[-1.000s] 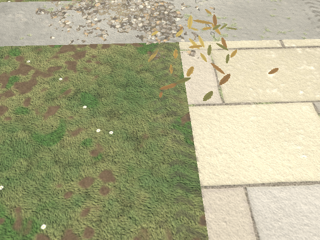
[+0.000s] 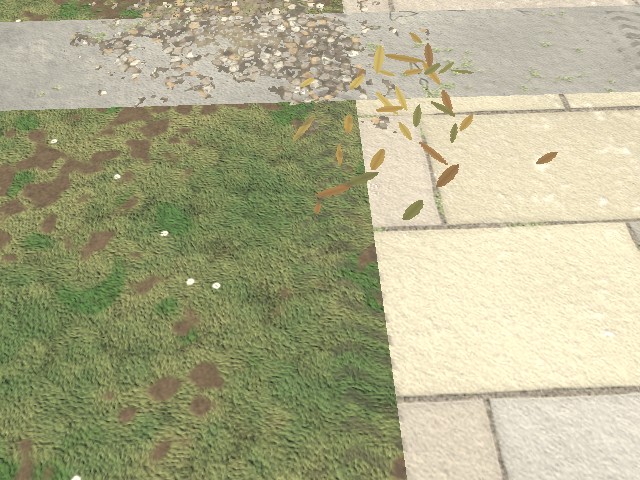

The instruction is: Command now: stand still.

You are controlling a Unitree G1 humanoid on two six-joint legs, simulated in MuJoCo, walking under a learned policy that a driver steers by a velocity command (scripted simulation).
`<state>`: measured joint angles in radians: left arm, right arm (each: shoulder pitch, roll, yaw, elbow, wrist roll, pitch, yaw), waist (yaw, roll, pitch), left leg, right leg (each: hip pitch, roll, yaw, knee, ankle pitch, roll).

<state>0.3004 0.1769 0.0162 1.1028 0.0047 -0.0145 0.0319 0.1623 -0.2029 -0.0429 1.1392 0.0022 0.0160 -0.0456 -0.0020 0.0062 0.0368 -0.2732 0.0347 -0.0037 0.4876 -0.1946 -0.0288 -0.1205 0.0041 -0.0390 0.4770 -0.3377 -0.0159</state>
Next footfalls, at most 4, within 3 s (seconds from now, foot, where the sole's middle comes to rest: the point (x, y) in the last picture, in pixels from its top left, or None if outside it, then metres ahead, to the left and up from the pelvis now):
1.84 right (379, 475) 0.52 -0.08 -0.77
2.40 left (269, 345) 0.83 0.16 -0.77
2.96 right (364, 244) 1.15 -0.08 -0.77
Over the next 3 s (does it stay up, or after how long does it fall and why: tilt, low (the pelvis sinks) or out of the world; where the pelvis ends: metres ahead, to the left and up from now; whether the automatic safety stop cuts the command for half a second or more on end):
stays up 1.00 0.02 -0.02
